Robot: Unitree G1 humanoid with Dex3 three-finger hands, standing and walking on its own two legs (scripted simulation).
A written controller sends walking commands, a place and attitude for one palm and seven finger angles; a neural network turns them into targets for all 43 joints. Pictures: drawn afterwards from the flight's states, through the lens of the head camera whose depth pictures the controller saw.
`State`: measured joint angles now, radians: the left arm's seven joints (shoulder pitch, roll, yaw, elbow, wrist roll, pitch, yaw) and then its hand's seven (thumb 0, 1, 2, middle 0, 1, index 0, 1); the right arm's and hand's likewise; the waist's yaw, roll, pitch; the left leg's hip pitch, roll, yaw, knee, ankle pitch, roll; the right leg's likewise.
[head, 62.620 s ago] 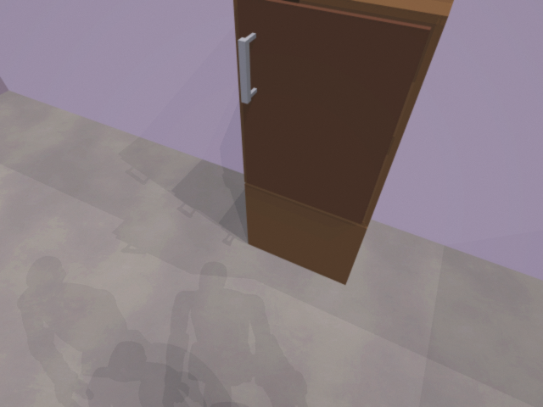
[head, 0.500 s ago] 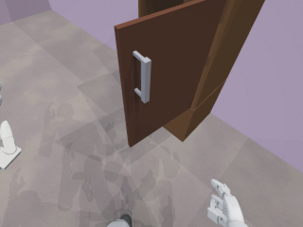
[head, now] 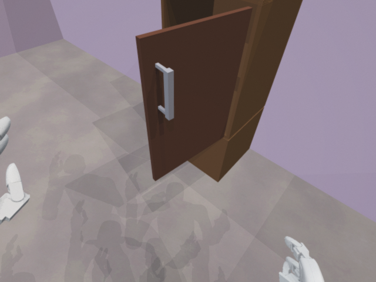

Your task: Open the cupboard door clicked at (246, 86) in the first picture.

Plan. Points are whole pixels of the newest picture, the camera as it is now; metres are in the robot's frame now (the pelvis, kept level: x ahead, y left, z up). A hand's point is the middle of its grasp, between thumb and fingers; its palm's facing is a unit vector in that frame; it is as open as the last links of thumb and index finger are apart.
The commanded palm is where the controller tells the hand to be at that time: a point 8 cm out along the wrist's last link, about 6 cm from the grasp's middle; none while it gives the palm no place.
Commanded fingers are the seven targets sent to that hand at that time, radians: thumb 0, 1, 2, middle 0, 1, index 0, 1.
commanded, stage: stop stepping back and stand still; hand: left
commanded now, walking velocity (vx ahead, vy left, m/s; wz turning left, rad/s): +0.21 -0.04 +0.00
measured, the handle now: (164, 92) +0.58 +0.08 +0.10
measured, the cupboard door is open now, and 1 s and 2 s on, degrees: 82 82 82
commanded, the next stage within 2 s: let the arm hang, fingers relaxed in 0.80 s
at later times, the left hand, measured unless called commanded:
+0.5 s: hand out of the picture +0.20 +0.28 +0.19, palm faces +0.42 -0.76 -0.49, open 7.4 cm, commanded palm +0.13 +0.32 +0.19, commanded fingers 0.00 0.90 0.90 -0.20 -0.30 -0.20 -0.30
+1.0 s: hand (8, 242) +0.18 +0.32 +0.06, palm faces +0.25 -0.82 -0.51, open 7.4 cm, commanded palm none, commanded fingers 0.00 0.90 0.90 -0.20 -0.30 -0.20 -0.30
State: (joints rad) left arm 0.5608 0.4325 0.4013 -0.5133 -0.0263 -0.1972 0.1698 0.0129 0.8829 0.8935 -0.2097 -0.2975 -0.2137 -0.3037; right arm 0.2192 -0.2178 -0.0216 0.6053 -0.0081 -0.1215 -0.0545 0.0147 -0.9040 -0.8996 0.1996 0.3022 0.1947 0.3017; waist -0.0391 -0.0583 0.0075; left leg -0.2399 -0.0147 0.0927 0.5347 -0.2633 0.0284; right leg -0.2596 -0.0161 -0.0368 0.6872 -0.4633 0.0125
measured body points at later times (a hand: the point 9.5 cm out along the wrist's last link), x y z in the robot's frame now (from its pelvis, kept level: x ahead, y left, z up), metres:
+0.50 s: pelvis -0.01 +0.02 +0.00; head +0.02 +0.04 +0.45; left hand +0.17 +0.32 +0.21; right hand +0.15 -0.22 -0.08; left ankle +0.00 +0.15 -0.73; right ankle +0.00 -0.09 -0.73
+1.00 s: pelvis -0.03 +0.05 +0.00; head -0.03 +0.02 +0.45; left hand +0.16 +0.36 +0.09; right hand +0.15 -0.19 -0.10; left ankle +0.00 +0.15 -0.73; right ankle +0.00 -0.08 -0.73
